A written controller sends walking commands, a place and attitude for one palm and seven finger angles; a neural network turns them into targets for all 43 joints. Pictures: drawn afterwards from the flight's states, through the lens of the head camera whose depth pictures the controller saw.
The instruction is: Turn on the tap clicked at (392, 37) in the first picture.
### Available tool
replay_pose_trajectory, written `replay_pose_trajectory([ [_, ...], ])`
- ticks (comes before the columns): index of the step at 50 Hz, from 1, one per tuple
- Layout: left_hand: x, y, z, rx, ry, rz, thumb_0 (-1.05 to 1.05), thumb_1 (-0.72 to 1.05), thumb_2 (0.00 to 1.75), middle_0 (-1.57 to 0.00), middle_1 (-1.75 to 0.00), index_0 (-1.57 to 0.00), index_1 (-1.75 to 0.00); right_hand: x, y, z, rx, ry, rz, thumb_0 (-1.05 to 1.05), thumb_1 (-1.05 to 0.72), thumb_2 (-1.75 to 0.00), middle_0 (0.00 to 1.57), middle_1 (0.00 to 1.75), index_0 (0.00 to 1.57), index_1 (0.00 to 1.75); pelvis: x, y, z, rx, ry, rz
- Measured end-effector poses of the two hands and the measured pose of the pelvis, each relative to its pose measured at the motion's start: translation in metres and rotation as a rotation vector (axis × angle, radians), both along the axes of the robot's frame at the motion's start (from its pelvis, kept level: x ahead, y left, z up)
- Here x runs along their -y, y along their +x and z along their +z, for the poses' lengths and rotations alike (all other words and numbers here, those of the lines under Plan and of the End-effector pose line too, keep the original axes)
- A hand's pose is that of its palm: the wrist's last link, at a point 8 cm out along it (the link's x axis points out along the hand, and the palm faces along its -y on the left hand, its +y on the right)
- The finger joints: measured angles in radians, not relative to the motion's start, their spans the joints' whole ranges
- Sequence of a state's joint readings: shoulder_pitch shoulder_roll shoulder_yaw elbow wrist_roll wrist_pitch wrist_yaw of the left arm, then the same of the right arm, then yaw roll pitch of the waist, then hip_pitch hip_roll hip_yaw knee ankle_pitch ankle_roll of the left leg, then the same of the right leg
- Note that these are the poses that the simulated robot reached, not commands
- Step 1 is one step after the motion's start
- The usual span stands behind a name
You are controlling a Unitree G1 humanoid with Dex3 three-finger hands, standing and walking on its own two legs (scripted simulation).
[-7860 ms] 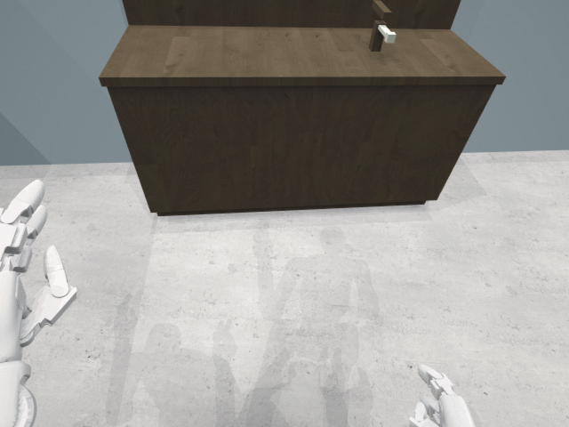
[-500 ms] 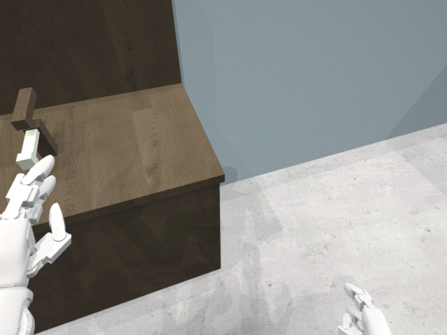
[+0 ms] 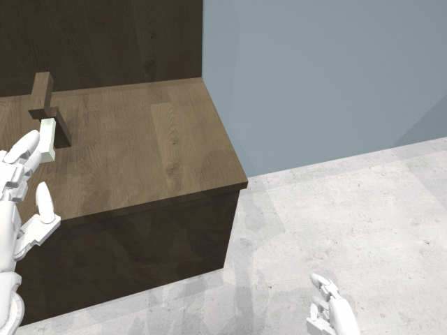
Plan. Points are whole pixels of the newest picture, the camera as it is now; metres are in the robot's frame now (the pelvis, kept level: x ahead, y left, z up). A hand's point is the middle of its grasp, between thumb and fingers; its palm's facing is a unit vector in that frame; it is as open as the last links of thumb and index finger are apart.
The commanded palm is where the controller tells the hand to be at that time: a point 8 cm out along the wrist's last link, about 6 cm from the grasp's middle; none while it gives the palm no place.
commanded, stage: come to a stop and stand still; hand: left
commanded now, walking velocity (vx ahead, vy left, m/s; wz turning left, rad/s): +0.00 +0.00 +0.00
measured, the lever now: (44, 153) +0.41 +0.41 +0.04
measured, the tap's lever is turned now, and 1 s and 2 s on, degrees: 0 0 0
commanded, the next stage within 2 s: look again from close up in 0.24 s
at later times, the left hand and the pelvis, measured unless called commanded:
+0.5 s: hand (56, 213) +0.22 +0.25 +0.15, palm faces +0.40 -0.85 -0.34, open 7.5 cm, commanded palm +0.16 +0.28 +0.17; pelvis +0.01 +0.00 +0.00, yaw +1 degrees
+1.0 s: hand (47, 219) +0.22 +0.26 +0.15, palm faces +0.42 -0.84 -0.34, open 7.5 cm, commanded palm +0.16 +0.29 +0.17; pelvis +0.01 +0.01 -0.01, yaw +2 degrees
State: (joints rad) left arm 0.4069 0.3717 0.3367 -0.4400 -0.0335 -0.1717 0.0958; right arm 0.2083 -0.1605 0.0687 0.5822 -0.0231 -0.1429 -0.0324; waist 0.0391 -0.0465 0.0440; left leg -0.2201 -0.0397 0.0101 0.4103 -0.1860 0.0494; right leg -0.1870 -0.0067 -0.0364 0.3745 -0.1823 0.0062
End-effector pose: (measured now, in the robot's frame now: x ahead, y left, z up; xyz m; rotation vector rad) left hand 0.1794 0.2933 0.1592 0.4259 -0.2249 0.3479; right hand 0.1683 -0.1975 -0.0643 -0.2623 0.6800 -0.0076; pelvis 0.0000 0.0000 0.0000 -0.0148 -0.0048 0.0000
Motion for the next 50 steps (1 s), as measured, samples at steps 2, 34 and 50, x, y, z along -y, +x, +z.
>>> replay_pose_trajectory([
  [2,-0.002,0.001,0.005,0.026,0.003,0.002,0.02,0.89,0.90,-0.21,-0.30,-0.21,-0.30,-0.005,0.008,0.001,0.004,-0.001,0.017,0.01,-0.90,-0.90,0.20,0.30,0.20,0.30,-0.002,0.002,0.000,0.001,-0.001,0.003],
  [34,0.002,-0.003,0.009,0.003,-0.001,0.028,0.02,0.89,0.90,-0.21,-0.30,-0.21,-0.30,0.026,0.002,-0.003,-0.032,-0.031,-0.078,0.01,-0.90,-0.90,0.20,0.30,0.20,0.30,0.001,0.005,0.001,-0.002,-0.009,0.012],
  [50,-0.006,-0.006,0.002,0.027,-0.015,0.039,0.02,0.89,0.90,-0.21,-0.30,-0.21,-0.30,0.024,0.006,-0.007,-0.030,-0.059,-0.078,0.01,-0.90,-0.90,0.20,0.30,0.20,0.30,-0.008,0.012,-0.006,-0.004,-0.024,0.030],
])
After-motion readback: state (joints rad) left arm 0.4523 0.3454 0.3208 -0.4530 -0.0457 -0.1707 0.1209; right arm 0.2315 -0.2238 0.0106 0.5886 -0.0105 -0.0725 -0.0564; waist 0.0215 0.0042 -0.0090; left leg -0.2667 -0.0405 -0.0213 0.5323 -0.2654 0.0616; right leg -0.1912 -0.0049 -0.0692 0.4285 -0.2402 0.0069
